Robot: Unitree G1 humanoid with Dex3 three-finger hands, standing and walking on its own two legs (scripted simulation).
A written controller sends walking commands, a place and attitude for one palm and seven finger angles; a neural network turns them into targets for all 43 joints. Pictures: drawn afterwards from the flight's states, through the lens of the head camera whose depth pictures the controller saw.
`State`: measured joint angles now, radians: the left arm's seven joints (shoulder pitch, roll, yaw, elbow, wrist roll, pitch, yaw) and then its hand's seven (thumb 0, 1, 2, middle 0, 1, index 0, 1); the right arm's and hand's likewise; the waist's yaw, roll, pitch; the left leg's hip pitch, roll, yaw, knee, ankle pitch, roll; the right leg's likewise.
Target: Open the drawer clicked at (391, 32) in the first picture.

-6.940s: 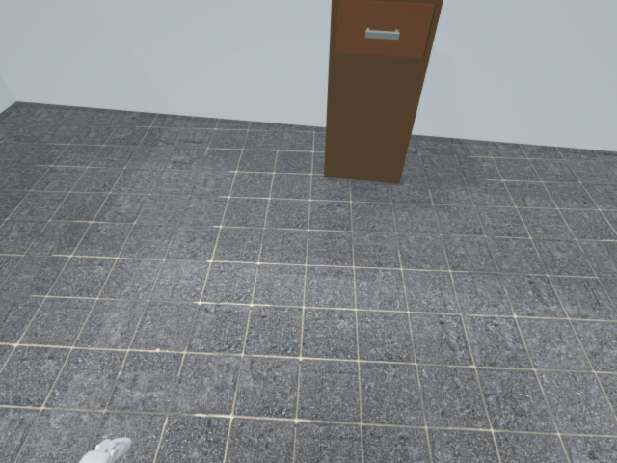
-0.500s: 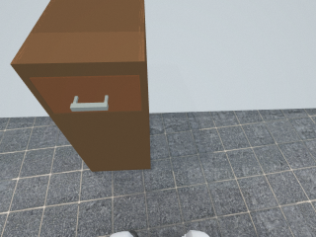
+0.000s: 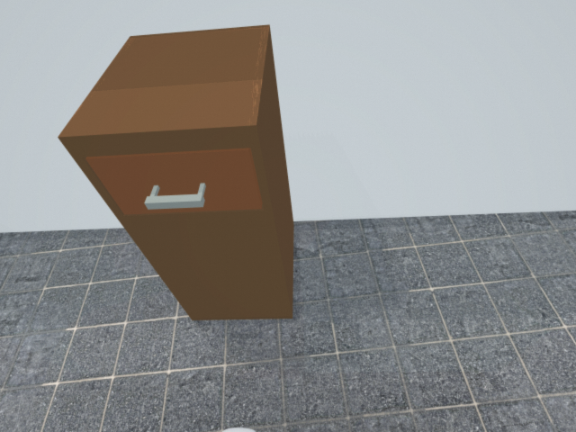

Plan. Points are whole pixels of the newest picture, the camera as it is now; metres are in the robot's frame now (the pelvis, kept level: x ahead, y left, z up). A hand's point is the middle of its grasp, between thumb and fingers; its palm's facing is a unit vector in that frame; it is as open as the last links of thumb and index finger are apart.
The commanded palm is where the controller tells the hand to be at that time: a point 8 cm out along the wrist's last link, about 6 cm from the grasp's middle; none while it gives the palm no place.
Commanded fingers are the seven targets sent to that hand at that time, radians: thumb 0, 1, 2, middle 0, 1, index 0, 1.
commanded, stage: come to a stop and stand still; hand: left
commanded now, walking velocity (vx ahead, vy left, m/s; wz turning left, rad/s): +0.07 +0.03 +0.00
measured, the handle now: (177, 195) +0.56 +0.31 -0.06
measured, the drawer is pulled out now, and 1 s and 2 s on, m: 0.00 0.00 0.00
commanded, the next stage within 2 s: look again from close up in 0.80 s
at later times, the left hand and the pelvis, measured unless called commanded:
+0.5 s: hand out of the picture +0.02 +0.24 -0.18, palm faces +0.02 -0.98 -0.18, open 7.4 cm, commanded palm none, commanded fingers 0.00 0.90 0.90 -0.20 -0.30 -0.20 -0.30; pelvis +0.02 +0.08 -0.01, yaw -1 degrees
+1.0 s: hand out of the picture +0.04 +0.26 -0.19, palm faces -0.02 -0.98 -0.21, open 7.3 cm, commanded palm none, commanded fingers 0.00 0.90 0.90 -0.20 -0.30 -0.20 -0.30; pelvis +0.02 +0.08 -0.01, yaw -1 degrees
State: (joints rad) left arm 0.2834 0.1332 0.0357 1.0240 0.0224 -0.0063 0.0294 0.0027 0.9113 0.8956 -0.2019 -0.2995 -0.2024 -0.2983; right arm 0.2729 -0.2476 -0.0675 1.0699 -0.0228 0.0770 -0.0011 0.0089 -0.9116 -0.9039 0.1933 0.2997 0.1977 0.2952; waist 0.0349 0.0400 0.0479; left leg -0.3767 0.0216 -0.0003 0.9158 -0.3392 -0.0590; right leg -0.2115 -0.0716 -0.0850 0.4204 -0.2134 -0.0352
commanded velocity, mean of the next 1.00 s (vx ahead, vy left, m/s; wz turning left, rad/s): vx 0.00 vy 0.00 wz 0.00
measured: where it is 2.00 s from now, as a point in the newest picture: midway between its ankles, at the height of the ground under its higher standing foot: outside the picture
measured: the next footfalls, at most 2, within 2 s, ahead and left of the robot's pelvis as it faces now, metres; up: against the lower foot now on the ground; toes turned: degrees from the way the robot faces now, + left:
left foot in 0.20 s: +0.02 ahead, +0.18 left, +0.00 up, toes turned +1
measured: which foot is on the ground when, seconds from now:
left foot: up 0.00-0.18, down 0.20-1.00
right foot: down 0.00-1.00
